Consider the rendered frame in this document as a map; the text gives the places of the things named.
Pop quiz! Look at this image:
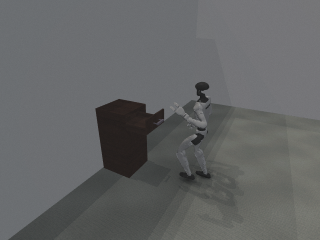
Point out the robot right upper arm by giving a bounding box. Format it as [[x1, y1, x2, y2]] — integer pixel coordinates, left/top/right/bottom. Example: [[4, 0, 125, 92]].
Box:
[[206, 96, 213, 116]]

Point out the robot left hand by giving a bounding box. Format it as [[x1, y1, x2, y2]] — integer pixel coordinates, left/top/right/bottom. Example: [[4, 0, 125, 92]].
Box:
[[170, 102, 185, 116]]

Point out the robot left foot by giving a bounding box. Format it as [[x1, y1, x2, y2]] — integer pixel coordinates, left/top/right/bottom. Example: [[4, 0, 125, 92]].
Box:
[[179, 172, 195, 180]]

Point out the handle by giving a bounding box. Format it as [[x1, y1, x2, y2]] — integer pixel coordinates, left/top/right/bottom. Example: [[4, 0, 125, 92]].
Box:
[[154, 119, 164, 125]]

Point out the robot right shin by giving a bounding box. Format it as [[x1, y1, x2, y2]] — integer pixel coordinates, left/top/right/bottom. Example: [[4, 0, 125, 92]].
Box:
[[194, 149, 208, 174]]

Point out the cabinet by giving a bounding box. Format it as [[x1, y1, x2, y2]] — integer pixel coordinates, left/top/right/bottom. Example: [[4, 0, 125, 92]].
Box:
[[95, 99, 148, 178]]

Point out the robot left forearm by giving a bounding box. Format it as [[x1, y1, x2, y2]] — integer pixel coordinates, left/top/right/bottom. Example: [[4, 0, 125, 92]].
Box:
[[182, 113, 206, 128]]

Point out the robot left upper arm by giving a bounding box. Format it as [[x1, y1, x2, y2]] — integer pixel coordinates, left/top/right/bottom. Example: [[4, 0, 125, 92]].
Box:
[[193, 103, 207, 129]]

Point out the drawer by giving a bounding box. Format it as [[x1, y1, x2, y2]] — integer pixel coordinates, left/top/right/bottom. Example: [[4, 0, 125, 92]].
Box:
[[125, 108, 164, 136]]

